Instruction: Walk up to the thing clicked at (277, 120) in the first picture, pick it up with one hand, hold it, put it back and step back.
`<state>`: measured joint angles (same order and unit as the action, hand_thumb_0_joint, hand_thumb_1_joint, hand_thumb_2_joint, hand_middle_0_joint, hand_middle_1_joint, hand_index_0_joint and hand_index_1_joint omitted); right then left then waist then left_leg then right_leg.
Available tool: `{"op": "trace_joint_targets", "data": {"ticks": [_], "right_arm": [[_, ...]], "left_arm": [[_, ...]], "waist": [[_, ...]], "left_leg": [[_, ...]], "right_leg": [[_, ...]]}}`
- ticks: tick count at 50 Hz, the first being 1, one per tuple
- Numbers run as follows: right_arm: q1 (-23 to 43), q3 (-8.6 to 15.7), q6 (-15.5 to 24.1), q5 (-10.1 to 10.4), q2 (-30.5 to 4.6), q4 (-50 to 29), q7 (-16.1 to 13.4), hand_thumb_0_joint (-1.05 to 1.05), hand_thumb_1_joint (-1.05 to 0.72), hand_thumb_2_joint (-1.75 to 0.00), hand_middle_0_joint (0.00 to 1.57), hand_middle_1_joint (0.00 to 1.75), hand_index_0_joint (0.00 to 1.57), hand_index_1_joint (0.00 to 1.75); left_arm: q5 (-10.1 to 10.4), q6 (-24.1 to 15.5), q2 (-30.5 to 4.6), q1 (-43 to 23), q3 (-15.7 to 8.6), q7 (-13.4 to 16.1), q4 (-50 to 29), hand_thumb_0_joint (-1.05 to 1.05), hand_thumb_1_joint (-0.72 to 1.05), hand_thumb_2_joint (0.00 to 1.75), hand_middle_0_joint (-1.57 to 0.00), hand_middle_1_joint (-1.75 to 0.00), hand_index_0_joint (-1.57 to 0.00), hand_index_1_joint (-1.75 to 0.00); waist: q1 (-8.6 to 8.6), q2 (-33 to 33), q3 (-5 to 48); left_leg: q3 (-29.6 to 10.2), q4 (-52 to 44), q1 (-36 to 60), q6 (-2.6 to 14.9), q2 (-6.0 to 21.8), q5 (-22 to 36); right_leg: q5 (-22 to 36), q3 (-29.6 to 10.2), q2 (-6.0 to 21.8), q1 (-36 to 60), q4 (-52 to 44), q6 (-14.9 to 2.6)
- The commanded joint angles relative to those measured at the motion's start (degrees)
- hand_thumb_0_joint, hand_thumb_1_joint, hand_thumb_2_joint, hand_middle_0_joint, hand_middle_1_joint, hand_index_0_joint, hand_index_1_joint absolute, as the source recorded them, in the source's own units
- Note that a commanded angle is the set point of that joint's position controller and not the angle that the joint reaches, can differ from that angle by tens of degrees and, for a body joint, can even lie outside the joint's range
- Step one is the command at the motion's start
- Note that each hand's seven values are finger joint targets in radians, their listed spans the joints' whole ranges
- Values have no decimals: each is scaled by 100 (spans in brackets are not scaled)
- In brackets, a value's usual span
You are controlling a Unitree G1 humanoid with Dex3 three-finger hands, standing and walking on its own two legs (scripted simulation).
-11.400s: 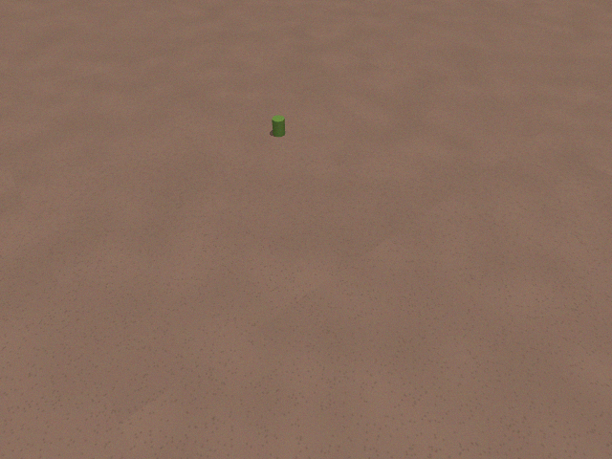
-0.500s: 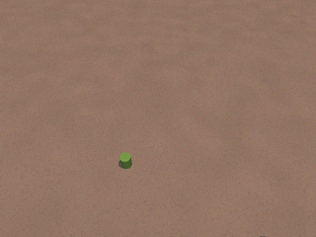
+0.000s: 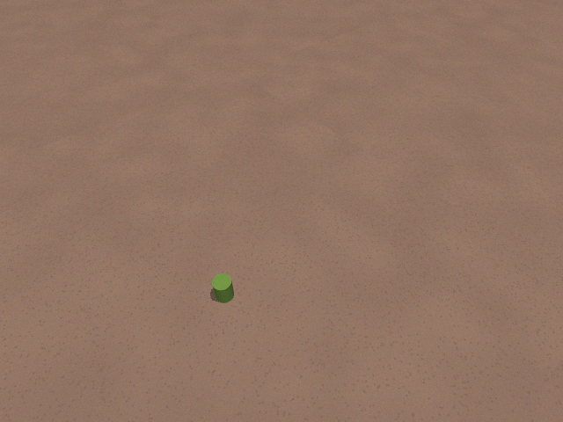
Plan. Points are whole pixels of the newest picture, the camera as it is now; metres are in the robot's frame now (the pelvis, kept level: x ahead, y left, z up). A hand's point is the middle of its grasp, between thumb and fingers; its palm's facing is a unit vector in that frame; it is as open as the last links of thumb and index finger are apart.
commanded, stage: stand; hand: left
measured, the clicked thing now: (223, 288) +0.73 +0.24 -0.73
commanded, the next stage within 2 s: walk up in 0.56 s
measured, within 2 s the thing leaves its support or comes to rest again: neither
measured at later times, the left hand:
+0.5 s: hand out of the picture +0.06 +0.25 -0.16, palm faces -0.03 -0.94 -0.34, open 7.4 cm
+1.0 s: hand out of the picture +0.11 +0.30 -0.16, palm faces -0.04 -0.94 -0.34, open 7.4 cm
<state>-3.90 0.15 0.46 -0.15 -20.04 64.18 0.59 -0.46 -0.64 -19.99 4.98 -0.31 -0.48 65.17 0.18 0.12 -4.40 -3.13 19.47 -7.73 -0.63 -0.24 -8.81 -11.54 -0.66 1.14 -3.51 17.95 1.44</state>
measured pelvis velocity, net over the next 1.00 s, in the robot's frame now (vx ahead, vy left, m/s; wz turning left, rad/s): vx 0.08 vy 0.02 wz -0.01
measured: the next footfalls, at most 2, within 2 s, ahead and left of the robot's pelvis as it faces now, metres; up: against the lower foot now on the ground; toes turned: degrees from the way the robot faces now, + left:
right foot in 1.20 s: +0.31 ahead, -0.13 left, +0.00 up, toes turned -1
left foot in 1.50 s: +0.34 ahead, +0.13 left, +0.00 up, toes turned +2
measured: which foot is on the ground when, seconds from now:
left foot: down 0.00-1.00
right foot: down 0.00-0.84, up 0.86-1.00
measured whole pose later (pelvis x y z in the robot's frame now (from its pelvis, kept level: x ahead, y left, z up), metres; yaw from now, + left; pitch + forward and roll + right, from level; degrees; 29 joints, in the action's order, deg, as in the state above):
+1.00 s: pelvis +0.08 +0.02 -0.01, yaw +0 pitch -3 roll +0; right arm -16.1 3.9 3.9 -1.4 -21.6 52.8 2.5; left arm -0.7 -0.9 -25.3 17.4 -3.5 -3.2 55.8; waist -0.3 -3.5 -4.9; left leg 3.1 26.1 -8.2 1.4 0.4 -14.6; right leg -22.1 -3.4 1.1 -22.7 52.6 -1.6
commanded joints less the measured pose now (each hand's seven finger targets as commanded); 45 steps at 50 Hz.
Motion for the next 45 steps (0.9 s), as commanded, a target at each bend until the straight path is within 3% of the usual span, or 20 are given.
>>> {"op": "trace_joint_targets", "data": {"ticks": [1,11,20,22,27,28,29,30,32,33,34,35,37,38,39,40,41,42,43,45], "right_arm": [[270,249,141,-25,-1219,-331,-81,0,-90,-90,20,30,20,30],[72,239,156,-39,-1295,-235,-74,0,-90,-90,20,30,20,30],[-29,212,140,-35,-1242,-234,-65,0,-90,-90,20,30,20,30],[-10,202,146,-25,-1217,-258,-68,0,-90,-90,20,30,20,30],[-91,187,147,-31,-1269,-235,-79,0,-90,-90,20,30,20,30],[-474,474,195,-101,-1620,-476,34,0,-90,-90,20,30,20,30],[-510,520,188,-158,-1665,-501,77,0,-90,-90,20,30,20,30],[-290,534,171,-169,-1604,-658,102,0,-90,-90,20,30,20,30],[133,515,210,-195,-1281,-963,127,0,-90,-90,20,30,20,30],[312,519,226,-200,-1209,-1084,124,0,-90,-90,20,30,20,30],[251,541,254,-225,-1244,-1163,113,0,-90,-90,20,30,20,30],[64,561,269,-201,-1320,-1154,142,0,-90,-90,20,30,20,30],[-424,593,329,-152,-1271,-1177,207,0,-90,-90,20,30,20,30],[-768,658,361,-163,-1257,-1079,219,0,-90,-90,20,30,20,30],[-1151,734,393,-204,-1245,-943,211,0,-90,-90,20,30,20,30],[-1704,856,406,-243,-1384,-822,154,0,-90,-90,20,30,20,30],[-2171,1013,442,-315,-1862,-856,81,0,-90,-90,20,30,20,30],[-1975,1054,466,-303,-2321,-1065,84,0,-90,-90,20,30,20,30],[-1653,1018,438,-151,-2232,-1190,90,0,-90,-90,20,30,20,30],[-1101,837,452,-112,-1789,-1489,75,0,-90,-90,20,30,20,30]], "left_arm": [[-11,-127,-1256,-211,-234,88,-295,0,90,90,-20,-30,-20,-30],[-6,-106,-1226,-75,-226,52,-282,0,90,90,-20,-30,-20,-30],[11,-124,-1269,-25,-213,61,-330,0,90,90,-20,-30,-20,-30],[4,-133,-1297,22,-211,66,-342,0,90,90,-20,-30,-20,-30],[16,-114,-1294,-2,-212,56,-366,0,90,90,-20,-30,-20,-30],[-62,-158,-1598,386,-504,-51,-585,0,90,90,-20,-30,-20,-30],[-123,-165,-1593,568,-543,-82,-546,0,90,90,-20,-30,-20,-30],[-144,-173,-1590,646,-589,-96,-599,0,90,90,-20,-30,-20,-30],[-156,-217,-1671,1071,-675,-81,-658,0,90,90,-20,-30,-20,-30],[-164,-259,-1871,1227,-761,-52,-681,0,90,90,-20,-30,-20,-30],[-187,-297,-1974,1209,-807,-51,-815,0,90,90,-20,-30,-20,-30],[-147,-311,-1846,1142,-794,-61,-912,0,90,90,-20,-30,-20,-30],[-196,-307,-1955,494,-798,-93,-1248,0,90,90,-20,-30,-20,-30],[-186,-285,-1834,195,-739,-127,-1378,0,90,90,-20,-30,-20,-30],[-113,-228,-1668,147,-664,-152,-1437,0,90,90,-20,-30,-20,-30],[-113,-207,-1382,282,-566,-169,-1534,0,90,90,-20,-30,-20,-30],[-22,-206,-959,580,-447,-182,-1626,0,90,90,-20,-30,-20,-30],[-63,-184,-1137,800,-502,-126,-1547,0,90,90,-20,-30,-20,-30],[-61,-188,-1609,655,-579,-94,-1534,0,90,90,-20,-30,-20,-30],[22,-190,-1559,1134,-551,-147,-1407,0,90,90,-20,-30,-20,-30]], "waist": [[4,37,533],[11,109,403],[-28,66,399],[-11,-34,521],[-40,76,482],[-13,38,1048],[69,125,722],[174,89,240],[452,-506,-297],[583,-922,-483],[514,-810,-482],[407,-533,-242],[80,-1000,-142],[-228,-973,-103],[-388,-669,7],[-638,-103,276],[-770,1340,533],[-636,1396,455],[-489,564,28],[-122,494,-166]], "left_leg": [[-494,-337,63,147,663,584],[-585,-491,-151,165,682,-79],[-517,-370,-92,150,642,117],[-501,-289,75,158,660,450],[-497,-331,15,157,684,346],[-508,4,103,528,415,-2211],[-685,49,-437,600,483,-3087],[-758,197,-1064,618,473,-3182],[-209,1135,-2296,417,180,-1945],[209,2030,-3006,220,47,-1456],[31,2364,-3110,211,324,-1633],[25,2416,-2840,205,338,-1742],[-11,1656,-1766,270,622,-1704],[126,1028,-1012,325,540,-1233],[523,566,-58,219,176,-547],[462,404,1181,230,-17,-381],[-1548,-582,1881,630,1182,-1729],[-3295,-1017,1376,1233,2228,-2709],[-3132,-1029,423,1513,2331,-3002],[-1896,-790,444,1307,1837,-2164]], "right_leg": [[373,-405,604,-55,-311,-215],[63,-427,572,-166,-294,-241],[57,-488,577,-305,-341,-254],[287,-477,590,-313,-310,-250],[219,-505,584,-317,-259,-278],[-2004,-369,248,-85,130,-521],[-2807,-575,332,-278,257,-622],[-3043,-802,426,-412,255,-715],[-2609,-1635,993,325,-385,-1056],[-1941,-2267,1582,804,-854,-1352],[-1072,-2489,1966,826,-879,-1630],[-1077,-2269,1777,790,-886,-1590],[-1129,-1629,1638,0,-643,-1451],[-480,-1121,1366,-419,-218,-1241],[-308,-542,921,-1038,397,-1035],[-27,-93,494,-1845,1465,-783],[-811,331,-325,-2887,3375,-468],[-2157,-346,-550,-3360,4164,-443],[-2034,-885,-130,-3088,4367,-480],[-1334,-821,136,-3143,4210,-477]]}}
